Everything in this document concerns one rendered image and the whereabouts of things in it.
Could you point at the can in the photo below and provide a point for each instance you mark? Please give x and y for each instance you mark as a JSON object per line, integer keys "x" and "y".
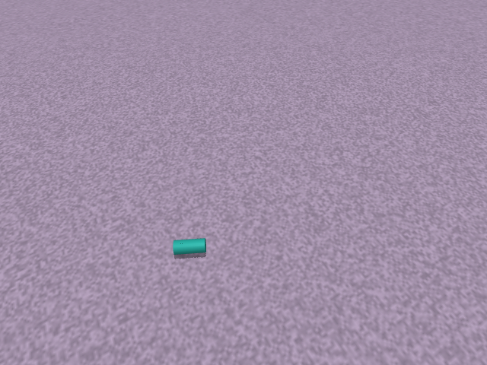
{"x": 189, "y": 246}

